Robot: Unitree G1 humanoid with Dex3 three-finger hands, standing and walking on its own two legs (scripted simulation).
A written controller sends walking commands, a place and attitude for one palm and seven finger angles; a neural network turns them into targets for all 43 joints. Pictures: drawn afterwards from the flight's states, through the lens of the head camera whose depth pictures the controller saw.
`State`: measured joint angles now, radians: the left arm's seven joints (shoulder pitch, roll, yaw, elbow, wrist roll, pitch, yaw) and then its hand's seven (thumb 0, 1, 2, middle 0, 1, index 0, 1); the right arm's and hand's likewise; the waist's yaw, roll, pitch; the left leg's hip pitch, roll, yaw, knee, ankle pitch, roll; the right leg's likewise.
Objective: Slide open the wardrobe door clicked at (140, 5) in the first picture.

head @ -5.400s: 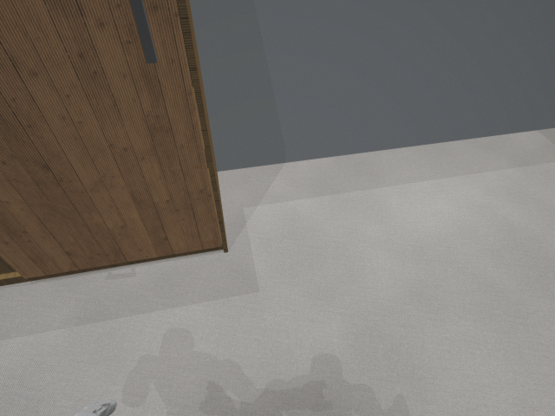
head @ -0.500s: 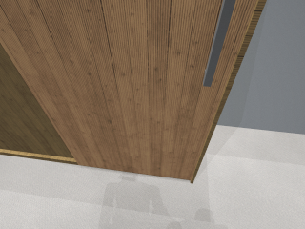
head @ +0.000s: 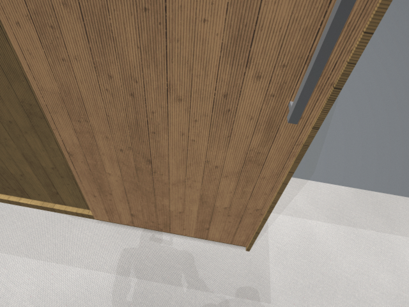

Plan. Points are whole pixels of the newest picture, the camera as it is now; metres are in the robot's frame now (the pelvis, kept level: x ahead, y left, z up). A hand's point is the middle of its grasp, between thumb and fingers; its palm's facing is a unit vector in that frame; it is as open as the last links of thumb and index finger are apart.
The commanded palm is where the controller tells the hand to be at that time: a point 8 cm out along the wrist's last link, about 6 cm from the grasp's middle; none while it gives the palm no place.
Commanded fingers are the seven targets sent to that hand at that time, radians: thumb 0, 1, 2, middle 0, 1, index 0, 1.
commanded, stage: look again from close up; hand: right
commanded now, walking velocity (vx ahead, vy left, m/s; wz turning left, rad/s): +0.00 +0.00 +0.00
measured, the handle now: (316, 56) +0.53 -0.17 +0.27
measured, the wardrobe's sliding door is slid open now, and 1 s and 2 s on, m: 0.00 0.00 0.00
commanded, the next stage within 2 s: shuffle to correct the standing spot in 0.60 s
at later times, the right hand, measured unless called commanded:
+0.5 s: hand out of the picture +0.00 -0.15 -0.17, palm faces +0.04 +0.98 -0.21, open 7.4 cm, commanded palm none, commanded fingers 0.00 -0.90 -0.90 0.20 0.30 0.20 0.30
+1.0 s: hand out of the picture -0.01 -0.17 -0.19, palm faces +0.11 +0.98 -0.16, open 7.4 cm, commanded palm none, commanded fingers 0.00 -0.90 -0.90 0.20 0.30 0.20 0.30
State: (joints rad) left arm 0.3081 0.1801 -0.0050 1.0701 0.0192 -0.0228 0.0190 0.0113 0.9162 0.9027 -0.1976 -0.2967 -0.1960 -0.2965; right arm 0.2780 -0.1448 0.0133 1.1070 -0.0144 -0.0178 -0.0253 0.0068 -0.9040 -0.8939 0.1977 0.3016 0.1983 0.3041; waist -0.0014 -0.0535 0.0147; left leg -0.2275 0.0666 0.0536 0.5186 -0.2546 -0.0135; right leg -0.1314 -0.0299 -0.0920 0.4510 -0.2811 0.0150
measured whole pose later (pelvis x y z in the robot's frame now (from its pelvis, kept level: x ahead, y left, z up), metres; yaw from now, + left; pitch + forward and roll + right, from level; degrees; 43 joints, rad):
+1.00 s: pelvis +0.02 +0.00 -0.01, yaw -3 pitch +0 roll +0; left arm 0.39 0.12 0.01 1.10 0.03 -0.01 0.01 0.01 0.91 0.90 -0.20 -0.30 -0.20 -0.30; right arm 0.35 -0.15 -0.04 1.08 -0.03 0.00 -0.01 0.01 -0.90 -0.89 0.20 0.30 0.20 0.30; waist -0.01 0.03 0.01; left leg -0.27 0.07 0.10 0.63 -0.37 0.01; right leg -0.21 -0.04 -0.04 0.59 -0.38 0.02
